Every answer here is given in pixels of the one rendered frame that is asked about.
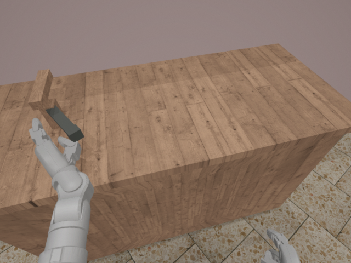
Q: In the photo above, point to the tap lever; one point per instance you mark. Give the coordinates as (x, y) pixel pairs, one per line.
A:
(72, 130)

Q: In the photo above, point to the right robot hand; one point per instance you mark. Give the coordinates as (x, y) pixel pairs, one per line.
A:
(286, 254)

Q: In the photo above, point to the counter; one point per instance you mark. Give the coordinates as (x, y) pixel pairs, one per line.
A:
(170, 147)

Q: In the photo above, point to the left robot hand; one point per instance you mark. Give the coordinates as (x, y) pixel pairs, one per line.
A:
(47, 152)

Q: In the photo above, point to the left robot forearm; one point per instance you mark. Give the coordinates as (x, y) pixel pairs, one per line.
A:
(67, 235)

